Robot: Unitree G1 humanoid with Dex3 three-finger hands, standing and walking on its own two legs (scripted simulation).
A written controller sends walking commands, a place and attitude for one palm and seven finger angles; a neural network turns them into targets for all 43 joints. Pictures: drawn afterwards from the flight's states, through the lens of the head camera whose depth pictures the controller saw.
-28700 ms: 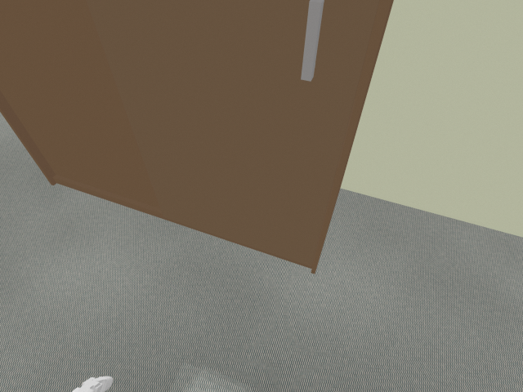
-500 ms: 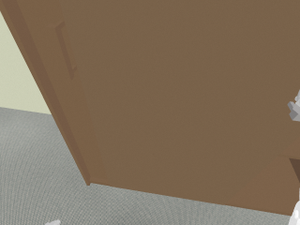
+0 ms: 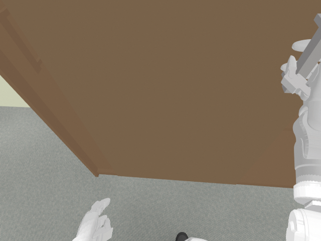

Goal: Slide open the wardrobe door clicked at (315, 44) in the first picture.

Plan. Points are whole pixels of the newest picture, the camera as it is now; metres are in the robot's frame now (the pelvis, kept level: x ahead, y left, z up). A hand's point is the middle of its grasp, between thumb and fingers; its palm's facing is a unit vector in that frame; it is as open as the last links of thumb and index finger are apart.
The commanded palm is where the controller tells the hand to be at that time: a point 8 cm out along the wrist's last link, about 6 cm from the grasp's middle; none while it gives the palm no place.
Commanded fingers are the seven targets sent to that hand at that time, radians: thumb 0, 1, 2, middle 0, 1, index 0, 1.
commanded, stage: stop walking and hold the door there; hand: right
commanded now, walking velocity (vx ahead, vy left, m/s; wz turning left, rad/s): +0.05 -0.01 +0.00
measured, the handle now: (303, 56) +0.45 -0.29 +0.20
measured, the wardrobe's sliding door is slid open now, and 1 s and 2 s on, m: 0.56 0.56 0.56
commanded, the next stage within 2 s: loosen the grip on the handle in 0.68 s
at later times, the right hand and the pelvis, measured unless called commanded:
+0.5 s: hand (287, 76) +0.42 -0.26 +0.18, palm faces +0.47 +0.87 -0.18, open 5.6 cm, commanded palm +0.37 -0.29 +0.15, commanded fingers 0.00 -0.90 -0.90 0.45 1.40 0.45 1.40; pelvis +0.00 +0.04 -0.01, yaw +1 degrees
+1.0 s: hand (298, 74) +0.41 -0.28 +0.19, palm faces +0.44 +0.88 -0.19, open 7.9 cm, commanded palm +0.37 -0.30 +0.19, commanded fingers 0.00 0.55 -0.20 0.42 1.37 0.42 1.37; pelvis -0.02 +0.04 -0.01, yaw +0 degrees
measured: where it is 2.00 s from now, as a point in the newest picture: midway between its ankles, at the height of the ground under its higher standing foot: outside the picture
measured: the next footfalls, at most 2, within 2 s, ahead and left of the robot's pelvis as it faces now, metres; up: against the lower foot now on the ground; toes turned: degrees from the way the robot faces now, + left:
left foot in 0.12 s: -0.02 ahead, +0.14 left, +0.00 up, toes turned +3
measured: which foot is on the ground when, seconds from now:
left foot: up 0.00-0.10, down 0.12-1.00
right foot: down 0.00-1.00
